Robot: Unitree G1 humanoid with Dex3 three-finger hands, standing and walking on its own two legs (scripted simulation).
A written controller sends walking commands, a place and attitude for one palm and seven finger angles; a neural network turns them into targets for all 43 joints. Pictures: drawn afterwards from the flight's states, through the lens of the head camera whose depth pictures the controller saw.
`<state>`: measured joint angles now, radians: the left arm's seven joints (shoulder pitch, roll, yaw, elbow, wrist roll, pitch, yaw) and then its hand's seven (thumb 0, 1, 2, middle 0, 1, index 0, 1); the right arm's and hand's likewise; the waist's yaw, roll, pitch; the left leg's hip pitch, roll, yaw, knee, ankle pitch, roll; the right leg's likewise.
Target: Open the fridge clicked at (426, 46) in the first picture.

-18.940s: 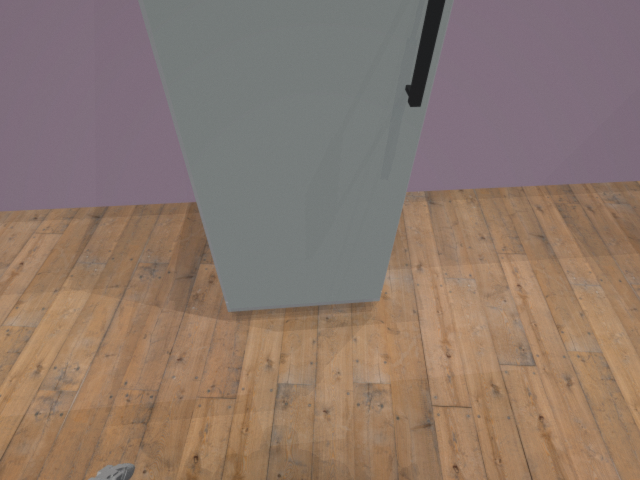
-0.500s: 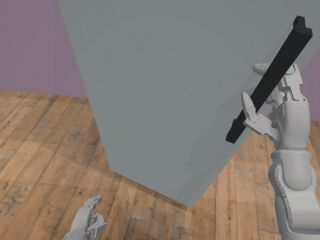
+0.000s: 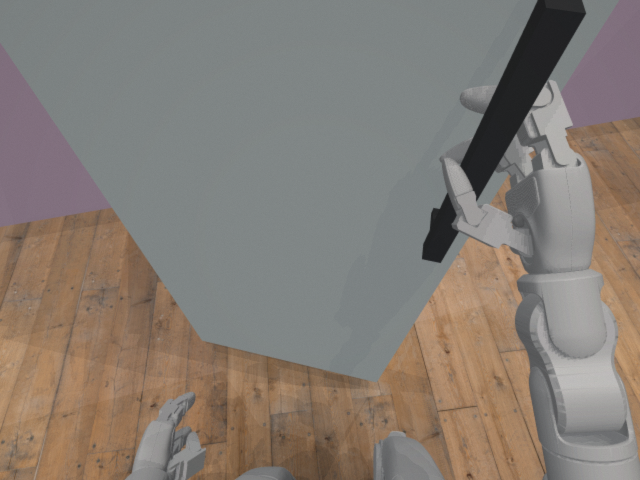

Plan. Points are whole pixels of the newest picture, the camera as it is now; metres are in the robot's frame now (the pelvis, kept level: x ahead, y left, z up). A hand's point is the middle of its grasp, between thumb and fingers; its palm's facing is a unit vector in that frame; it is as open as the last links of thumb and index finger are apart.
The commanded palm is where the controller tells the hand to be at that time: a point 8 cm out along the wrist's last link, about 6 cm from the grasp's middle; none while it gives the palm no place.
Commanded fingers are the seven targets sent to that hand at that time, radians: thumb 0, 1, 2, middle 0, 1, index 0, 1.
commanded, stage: walk backward, drawing the door open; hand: right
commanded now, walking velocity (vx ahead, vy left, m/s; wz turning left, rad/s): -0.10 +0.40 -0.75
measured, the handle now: (475, 152) +0.37 -0.08 +0.23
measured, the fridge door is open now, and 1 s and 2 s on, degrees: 28 43 78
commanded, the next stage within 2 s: stop walking and hold the door back in 1.94 s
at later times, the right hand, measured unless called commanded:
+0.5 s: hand (426, 224) +0.30 -0.03 +0.22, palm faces +0.44 +0.88 -0.16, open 6.5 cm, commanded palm +0.25 -0.07 +0.22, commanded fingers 0.00 -0.90 -0.90 0.45 1.40 0.45 1.40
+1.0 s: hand (390, 290) +0.24 -0.01 +0.22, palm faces +0.85 +0.50 -0.19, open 6.4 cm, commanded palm +0.17 -0.01 +0.22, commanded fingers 0.00 -0.90 -0.90 0.45 1.40 0.45 1.40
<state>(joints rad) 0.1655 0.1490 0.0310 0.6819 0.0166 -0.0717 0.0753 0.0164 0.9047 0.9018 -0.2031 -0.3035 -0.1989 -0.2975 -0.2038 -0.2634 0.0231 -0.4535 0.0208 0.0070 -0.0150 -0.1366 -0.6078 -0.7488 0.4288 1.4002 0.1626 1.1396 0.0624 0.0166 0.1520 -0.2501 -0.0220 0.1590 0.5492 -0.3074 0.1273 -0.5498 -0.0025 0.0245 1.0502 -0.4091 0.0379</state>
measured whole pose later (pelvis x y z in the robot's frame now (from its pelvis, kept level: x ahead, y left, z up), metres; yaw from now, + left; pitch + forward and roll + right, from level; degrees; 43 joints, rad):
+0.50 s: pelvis +0.05 +0.20 +0.00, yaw -25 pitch +0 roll -2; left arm 0.01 0.19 0.04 0.59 -0.02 -0.05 0.05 0.02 0.91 0.90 -0.20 -0.30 -0.20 -0.30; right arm -0.14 -0.23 -0.10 -0.59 0.07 -0.11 -0.09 -0.08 -0.70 -0.86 0.55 1.40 0.17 1.33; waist 0.04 -0.01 0.29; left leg -0.35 0.10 0.10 0.63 -0.28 0.01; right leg -0.44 -0.03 0.00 1.01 -0.58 0.02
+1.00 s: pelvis +0.11 +0.36 +0.00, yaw -40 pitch -1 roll -1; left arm 0.12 0.18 -0.04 0.63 0.00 -0.05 0.03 0.01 0.90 0.90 -0.20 -0.30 -0.32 -0.36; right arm -0.11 -0.35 -0.34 -0.40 0.10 -0.06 -0.14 -0.13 -0.62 -0.83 0.50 1.42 0.27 1.36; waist 0.05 0.01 0.19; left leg -0.32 0.07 0.09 0.56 -0.23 0.01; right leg -0.46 0.00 -0.02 1.07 -0.60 0.04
